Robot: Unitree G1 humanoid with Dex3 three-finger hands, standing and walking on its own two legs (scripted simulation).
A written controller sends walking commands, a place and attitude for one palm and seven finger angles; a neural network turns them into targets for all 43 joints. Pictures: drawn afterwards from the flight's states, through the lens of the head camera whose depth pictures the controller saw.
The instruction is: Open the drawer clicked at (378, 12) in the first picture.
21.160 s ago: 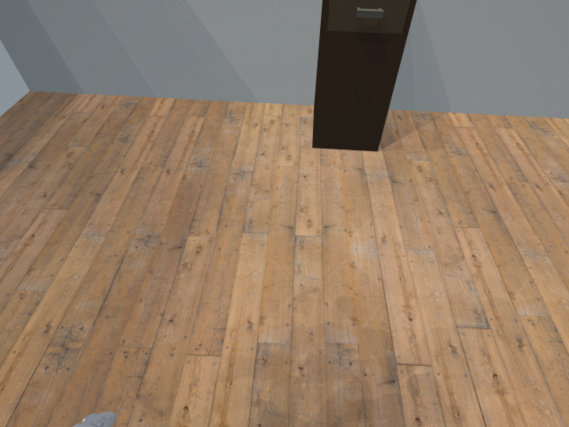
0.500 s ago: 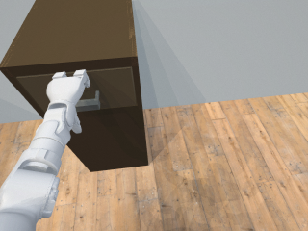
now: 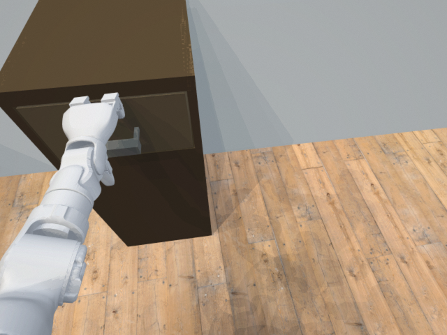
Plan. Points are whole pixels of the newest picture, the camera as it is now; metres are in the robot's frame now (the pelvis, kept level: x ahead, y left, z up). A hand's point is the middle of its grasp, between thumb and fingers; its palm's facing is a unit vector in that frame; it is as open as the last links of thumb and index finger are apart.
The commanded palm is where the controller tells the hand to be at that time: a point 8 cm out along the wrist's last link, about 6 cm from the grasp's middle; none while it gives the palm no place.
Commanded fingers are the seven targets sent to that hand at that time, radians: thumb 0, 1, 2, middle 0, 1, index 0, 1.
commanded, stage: re-aim the fingers above the handle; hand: left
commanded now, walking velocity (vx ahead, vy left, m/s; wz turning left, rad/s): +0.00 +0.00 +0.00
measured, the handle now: (115, 140) +0.53 +0.23 +0.00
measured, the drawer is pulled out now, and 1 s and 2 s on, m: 0.00 0.00 0.00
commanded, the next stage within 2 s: lower the fingers behind the handle in 0.98 s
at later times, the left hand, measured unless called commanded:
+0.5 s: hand (100, 141) +0.47 +0.23 +0.06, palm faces -0.02 -0.02 -1.00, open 13.8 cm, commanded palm +0.44 +0.23 +0.12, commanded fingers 0.00 -0.50 0.30 -0.30 -1.20 -0.30 -1.20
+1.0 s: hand (99, 144) +0.47 +0.23 +0.06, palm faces -0.05 -0.02 -1.00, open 13.8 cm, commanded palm +0.45 +0.24 +0.12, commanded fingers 0.00 -0.50 0.30 -0.30 -1.20 -0.30 -1.20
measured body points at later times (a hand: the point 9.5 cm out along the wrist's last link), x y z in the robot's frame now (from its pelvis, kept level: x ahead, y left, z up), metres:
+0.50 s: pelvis +0.01 +0.00 +0.00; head +0.07 -0.01 +0.45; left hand +0.47 +0.22 +0.11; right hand +0.05 -0.27 -0.13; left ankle -0.02 +0.09 -0.72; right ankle -0.02 -0.10 -0.72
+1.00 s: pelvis +0.00 +0.00 +0.00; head +0.07 -0.01 +0.45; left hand +0.46 +0.23 +0.11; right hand +0.05 -0.28 -0.13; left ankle -0.02 +0.09 -0.72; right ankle -0.02 -0.10 -0.72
